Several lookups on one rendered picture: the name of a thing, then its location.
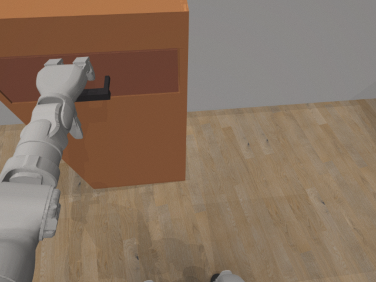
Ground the cabinet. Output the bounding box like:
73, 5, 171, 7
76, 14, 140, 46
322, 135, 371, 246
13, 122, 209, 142
0, 0, 189, 189

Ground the left robot forearm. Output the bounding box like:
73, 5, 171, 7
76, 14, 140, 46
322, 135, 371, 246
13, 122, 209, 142
0, 93, 75, 188

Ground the left robot upper arm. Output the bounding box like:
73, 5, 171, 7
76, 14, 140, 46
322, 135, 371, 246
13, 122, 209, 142
0, 182, 61, 282

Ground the handle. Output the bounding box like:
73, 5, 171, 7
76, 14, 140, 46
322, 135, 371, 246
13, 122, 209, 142
76, 76, 110, 102

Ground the left robot hand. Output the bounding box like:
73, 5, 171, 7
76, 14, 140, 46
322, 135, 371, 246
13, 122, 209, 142
36, 56, 95, 139

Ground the drawer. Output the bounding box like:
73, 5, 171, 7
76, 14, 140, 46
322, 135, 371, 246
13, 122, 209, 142
0, 48, 179, 103

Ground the robot right shin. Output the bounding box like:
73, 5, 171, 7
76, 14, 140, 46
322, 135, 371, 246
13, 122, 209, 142
218, 270, 232, 278

